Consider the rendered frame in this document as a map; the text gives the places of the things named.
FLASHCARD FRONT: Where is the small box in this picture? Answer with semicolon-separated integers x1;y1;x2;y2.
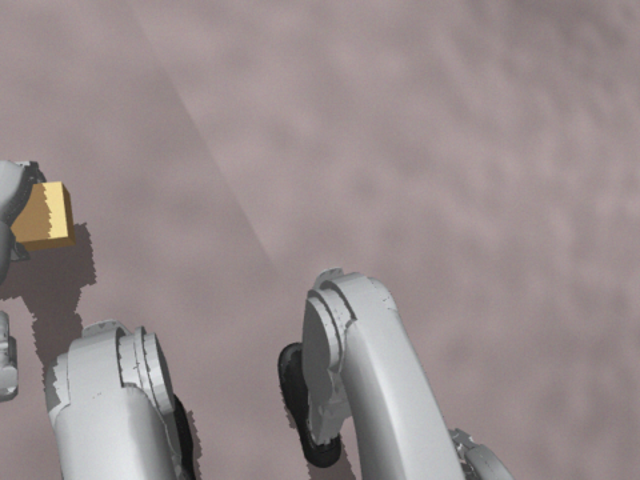
10;182;76;251

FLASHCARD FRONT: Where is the left robot hand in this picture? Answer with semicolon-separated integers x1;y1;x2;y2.
0;160;47;262

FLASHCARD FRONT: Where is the right robot hand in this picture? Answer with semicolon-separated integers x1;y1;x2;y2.
448;428;515;480

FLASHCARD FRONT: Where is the right robot foot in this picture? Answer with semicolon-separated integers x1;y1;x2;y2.
278;342;341;468

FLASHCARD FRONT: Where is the left robot foot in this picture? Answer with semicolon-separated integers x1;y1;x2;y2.
173;393;196;480

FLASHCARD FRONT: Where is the left robot arm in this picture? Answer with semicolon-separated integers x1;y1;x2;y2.
0;220;18;402

